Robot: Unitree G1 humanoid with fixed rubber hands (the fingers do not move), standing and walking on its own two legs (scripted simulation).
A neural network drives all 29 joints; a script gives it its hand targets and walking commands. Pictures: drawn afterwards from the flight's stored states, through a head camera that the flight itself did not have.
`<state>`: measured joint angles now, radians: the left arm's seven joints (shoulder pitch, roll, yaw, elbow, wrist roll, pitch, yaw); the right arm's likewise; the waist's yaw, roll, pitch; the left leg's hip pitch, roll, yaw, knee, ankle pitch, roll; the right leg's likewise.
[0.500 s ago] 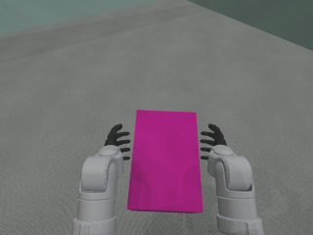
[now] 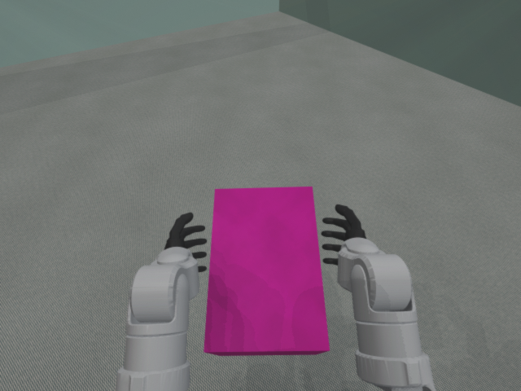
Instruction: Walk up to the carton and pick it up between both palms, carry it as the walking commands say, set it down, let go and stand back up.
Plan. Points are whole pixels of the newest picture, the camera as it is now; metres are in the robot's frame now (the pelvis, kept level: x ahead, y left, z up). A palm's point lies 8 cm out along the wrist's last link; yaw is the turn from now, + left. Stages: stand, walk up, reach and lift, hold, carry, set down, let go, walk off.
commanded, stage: carry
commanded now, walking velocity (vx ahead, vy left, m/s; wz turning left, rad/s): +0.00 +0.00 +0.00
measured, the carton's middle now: (265, 272) +0.32 +0.01 -0.01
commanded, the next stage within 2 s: none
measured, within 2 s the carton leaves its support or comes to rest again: neither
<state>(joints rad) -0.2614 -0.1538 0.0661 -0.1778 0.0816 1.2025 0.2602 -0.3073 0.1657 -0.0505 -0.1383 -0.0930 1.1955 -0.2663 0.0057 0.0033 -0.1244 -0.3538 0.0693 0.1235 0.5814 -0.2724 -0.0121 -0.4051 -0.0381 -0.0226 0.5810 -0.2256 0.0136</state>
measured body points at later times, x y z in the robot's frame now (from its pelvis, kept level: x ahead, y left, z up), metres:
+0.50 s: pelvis +0.02 +0.01 +0.00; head +0.00 +0.00 +0.45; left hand +0.31 +0.14 +0.09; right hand +0.32 -0.13 +0.09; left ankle +0.02 +0.13 -0.73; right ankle +0.04 -0.13 -0.73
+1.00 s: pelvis +0.02 +0.01 +0.00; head +0.01 +0.01 +0.45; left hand +0.32 +0.14 +0.08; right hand +0.32 -0.12 +0.08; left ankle +0.02 +0.13 -0.73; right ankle +0.04 -0.13 -0.73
